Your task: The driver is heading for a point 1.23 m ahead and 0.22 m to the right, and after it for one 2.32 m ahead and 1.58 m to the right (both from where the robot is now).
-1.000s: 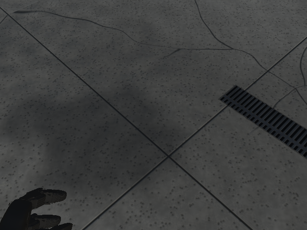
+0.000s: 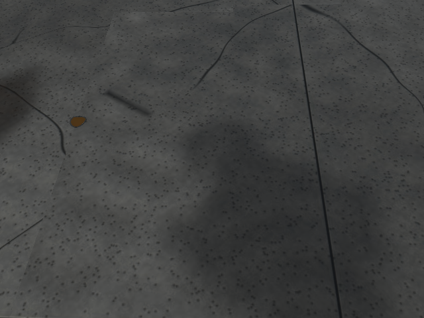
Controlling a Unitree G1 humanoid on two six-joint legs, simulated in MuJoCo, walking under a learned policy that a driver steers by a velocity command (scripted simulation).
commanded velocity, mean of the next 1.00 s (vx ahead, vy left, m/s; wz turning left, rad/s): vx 0.80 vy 0.00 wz -0.26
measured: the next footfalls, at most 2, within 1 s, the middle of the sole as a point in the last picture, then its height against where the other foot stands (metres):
left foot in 0.46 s outside the picture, level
right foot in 0.90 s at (223, 260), level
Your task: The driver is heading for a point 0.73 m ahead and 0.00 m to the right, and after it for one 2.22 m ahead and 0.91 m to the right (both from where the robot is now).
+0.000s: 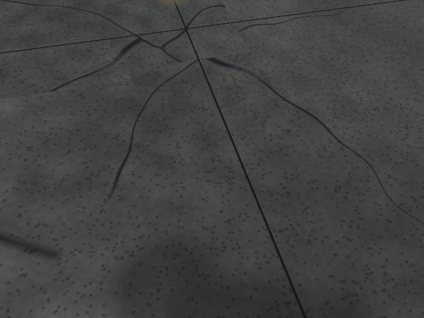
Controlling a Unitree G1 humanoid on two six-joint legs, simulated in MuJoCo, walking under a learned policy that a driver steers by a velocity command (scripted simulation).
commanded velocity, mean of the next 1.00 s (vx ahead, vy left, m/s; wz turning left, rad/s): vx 0.76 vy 0.00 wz -0.24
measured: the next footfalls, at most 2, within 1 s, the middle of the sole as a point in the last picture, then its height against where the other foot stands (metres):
left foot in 0.32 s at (172, 292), level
right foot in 0.74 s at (282, 224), level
